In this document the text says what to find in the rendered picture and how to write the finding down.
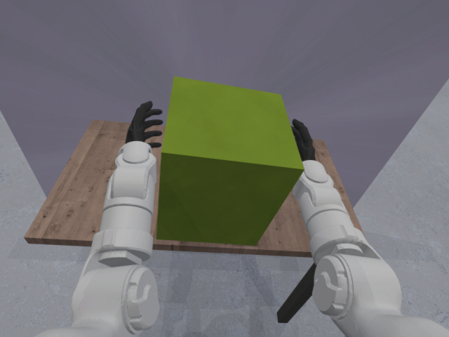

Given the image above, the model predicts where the robot left upper arm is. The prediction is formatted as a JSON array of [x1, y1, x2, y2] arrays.
[[35, 265, 159, 337]]

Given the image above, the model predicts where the left robot forearm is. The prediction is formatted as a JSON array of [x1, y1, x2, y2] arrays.
[[71, 141, 156, 319]]

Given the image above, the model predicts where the carton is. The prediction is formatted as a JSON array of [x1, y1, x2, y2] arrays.
[[156, 77, 304, 246]]

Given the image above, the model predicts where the robot right hand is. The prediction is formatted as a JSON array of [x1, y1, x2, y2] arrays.
[[291, 119, 316, 161]]

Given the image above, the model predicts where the robot right upper arm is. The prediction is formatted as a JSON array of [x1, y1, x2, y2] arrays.
[[312, 253, 449, 337]]

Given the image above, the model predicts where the table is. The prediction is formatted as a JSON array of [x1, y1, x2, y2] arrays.
[[24, 119, 366, 323]]

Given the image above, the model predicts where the robot left hand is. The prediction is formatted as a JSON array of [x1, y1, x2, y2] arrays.
[[126, 101, 163, 148]]

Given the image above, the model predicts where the right robot forearm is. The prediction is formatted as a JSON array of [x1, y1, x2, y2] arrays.
[[293, 160, 402, 303]]

